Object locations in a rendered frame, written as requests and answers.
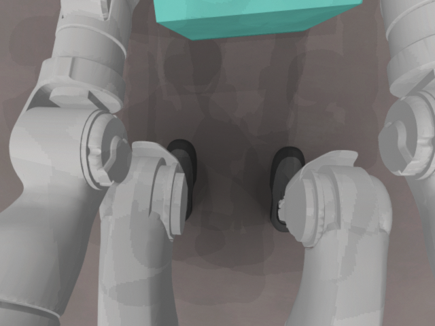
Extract robot right thigh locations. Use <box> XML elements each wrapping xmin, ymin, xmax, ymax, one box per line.
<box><xmin>284</xmin><ymin>165</ymin><xmax>389</xmax><ymax>326</ymax></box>

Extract left robot upper arm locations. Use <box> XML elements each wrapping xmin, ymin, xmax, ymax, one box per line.
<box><xmin>0</xmin><ymin>107</ymin><xmax>132</xmax><ymax>326</ymax></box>

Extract robot left forearm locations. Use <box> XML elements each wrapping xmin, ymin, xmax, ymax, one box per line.
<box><xmin>10</xmin><ymin>0</ymin><xmax>140</xmax><ymax>167</ymax></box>

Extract robot right forearm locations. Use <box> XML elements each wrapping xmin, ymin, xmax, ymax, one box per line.
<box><xmin>380</xmin><ymin>0</ymin><xmax>435</xmax><ymax>98</ymax></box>

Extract robot left foot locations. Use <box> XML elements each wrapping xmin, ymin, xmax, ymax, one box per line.
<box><xmin>167</xmin><ymin>139</ymin><xmax>197</xmax><ymax>221</ymax></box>

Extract right robot upper arm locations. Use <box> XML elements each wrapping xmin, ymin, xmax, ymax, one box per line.
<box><xmin>379</xmin><ymin>89</ymin><xmax>435</xmax><ymax>280</ymax></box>

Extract carton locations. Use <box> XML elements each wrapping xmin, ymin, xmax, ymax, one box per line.
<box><xmin>154</xmin><ymin>0</ymin><xmax>362</xmax><ymax>41</ymax></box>

